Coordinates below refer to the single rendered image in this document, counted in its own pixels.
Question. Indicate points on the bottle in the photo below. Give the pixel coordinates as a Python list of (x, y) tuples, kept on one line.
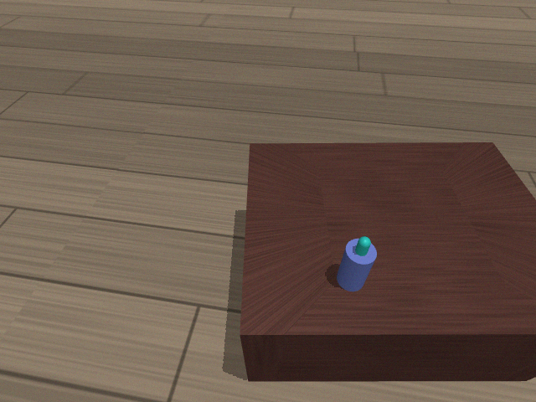
[(358, 259)]

